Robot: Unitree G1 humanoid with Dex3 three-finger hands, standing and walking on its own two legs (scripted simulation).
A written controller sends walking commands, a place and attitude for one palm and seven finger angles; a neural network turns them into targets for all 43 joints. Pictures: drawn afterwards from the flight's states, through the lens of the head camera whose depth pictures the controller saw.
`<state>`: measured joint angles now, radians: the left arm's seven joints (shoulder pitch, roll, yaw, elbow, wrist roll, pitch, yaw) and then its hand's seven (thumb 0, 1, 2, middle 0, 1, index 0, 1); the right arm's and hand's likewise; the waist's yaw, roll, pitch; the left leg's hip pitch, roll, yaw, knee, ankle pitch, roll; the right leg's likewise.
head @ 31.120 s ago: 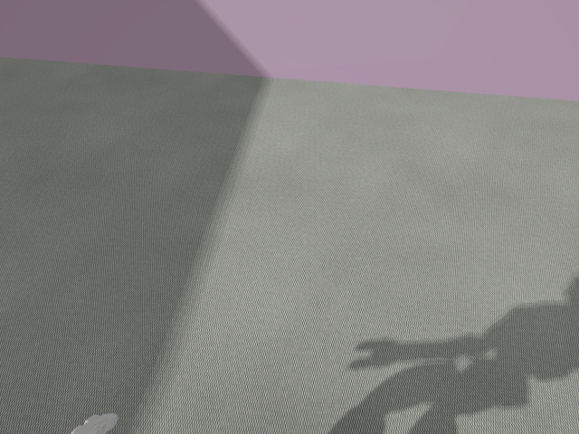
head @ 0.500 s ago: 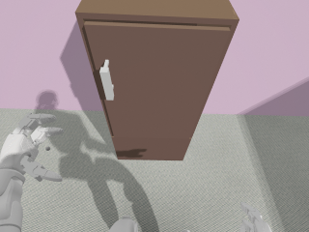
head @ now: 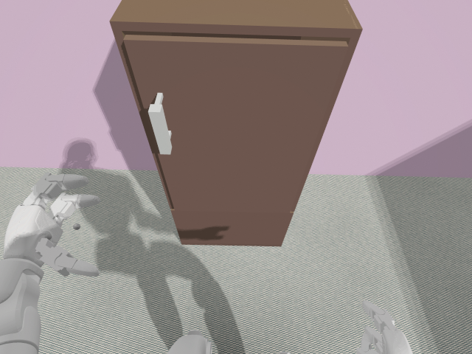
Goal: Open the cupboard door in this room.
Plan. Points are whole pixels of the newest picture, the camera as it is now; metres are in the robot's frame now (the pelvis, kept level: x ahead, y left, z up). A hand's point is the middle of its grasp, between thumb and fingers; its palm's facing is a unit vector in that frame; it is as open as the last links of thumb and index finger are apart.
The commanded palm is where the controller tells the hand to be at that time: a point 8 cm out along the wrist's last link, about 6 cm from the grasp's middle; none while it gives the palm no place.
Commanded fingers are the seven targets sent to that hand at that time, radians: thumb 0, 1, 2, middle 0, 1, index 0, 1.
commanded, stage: move the hooked fingers beside the handle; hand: left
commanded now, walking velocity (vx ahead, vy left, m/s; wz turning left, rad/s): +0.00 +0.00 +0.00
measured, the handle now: (162, 124) +0.55 +0.19 +0.04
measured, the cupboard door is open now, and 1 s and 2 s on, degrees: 0 0 0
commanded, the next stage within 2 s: none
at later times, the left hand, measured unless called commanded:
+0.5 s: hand (98, 189) +0.36 +0.26 +0.06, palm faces +0.03 -1.00 -0.02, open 14.0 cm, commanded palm +0.34 +0.31 +0.06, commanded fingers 0.00 -0.50 0.30 -0.30 -1.20 -0.30 -1.20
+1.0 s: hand (116, 158) +0.44 +0.25 +0.05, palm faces +0.03 -1.00 +0.00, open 14.0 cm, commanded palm +0.42 +0.30 +0.05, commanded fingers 0.00 -0.50 0.30 -0.30 -1.20 -0.30 -1.20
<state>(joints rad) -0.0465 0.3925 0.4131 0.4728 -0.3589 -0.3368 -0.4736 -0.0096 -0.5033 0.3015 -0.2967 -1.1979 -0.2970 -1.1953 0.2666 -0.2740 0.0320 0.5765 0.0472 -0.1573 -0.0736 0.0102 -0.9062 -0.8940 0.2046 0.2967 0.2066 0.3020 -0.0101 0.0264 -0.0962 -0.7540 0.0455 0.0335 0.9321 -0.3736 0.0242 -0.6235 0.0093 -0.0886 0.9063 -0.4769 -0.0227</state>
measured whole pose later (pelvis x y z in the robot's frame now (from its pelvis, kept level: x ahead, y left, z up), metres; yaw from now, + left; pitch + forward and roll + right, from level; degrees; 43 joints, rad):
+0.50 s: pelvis +0.00 +0.00 +0.00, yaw -1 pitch +13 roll -2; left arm -0.32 0.43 0.41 0.70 -0.29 -0.35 -0.43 -0.01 -0.50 0.30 -0.30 -1.20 -0.30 -1.20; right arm 0.32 -0.28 0.02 0.61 0.04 -0.09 -0.07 0.01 -0.91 -0.89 0.20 0.30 0.21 0.30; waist -0.05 0.02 -0.10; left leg -0.81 0.05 0.04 0.96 -0.38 0.03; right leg -0.69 0.01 -0.08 0.93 -0.48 -0.02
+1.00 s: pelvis +0.00 +0.01 -0.02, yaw -2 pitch +17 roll -3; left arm -0.64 0.52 0.45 1.02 -0.20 -0.40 -0.40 -0.01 -0.50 0.30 -0.30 -1.20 -0.30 -1.20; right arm 0.35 -0.28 0.02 0.63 0.03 0.00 -0.05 0.01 -0.91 -0.89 0.20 0.30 0.21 0.30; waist -0.10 0.01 -0.11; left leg -0.93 0.06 0.05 1.03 -0.41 0.04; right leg -0.80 0.02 -0.07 0.99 -0.49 -0.01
